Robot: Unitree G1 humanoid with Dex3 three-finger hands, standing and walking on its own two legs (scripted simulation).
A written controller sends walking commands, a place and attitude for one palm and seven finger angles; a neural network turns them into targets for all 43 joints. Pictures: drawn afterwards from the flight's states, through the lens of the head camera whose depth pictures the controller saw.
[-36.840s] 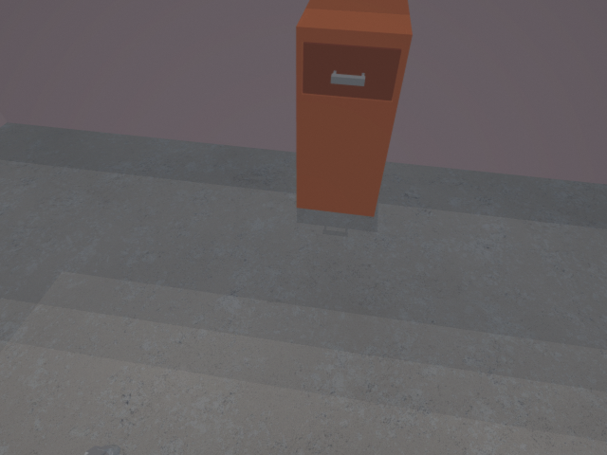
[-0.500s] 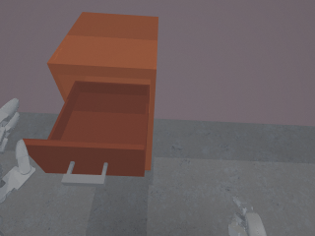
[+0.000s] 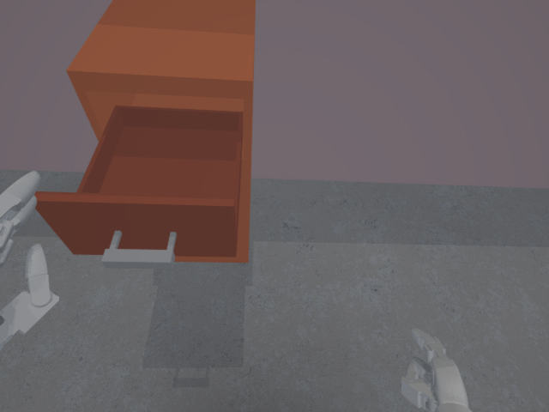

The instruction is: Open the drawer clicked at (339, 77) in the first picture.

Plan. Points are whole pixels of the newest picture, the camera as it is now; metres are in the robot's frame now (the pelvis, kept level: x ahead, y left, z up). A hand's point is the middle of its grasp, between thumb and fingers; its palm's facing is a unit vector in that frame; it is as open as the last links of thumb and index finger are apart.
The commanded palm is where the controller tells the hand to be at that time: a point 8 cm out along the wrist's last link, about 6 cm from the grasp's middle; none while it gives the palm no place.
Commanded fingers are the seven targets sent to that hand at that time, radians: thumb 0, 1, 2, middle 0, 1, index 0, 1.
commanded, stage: stop stepping back and stand still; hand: left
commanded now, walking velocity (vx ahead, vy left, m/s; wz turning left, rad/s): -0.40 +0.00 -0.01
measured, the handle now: (142, 247) +0.39 +0.25 -0.08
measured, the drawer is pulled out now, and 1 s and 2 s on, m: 0.30 0.30 0.30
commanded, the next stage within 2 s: let the arm hang, fingers relaxed in 0.80 s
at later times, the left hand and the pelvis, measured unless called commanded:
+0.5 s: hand out of the picture +0.09 +0.20 +0.16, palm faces +0.32 -0.84 -0.44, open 7.4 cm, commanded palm +0.03 +0.26 +0.18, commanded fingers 0.00 0.90 0.90 -0.20 -0.30 -0.20 -0.30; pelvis -0.10 -0.03 +0.01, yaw +0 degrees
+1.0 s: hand out of the picture +0.12 +0.23 +0.04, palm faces +0.20 -0.88 -0.44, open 7.4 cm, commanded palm none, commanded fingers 0.00 0.90 0.90 -0.20 -0.30 -0.20 -0.30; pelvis -0.10 -0.01 +0.00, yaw +1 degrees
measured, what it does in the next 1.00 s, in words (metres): steps on the spot: right foot, then left foot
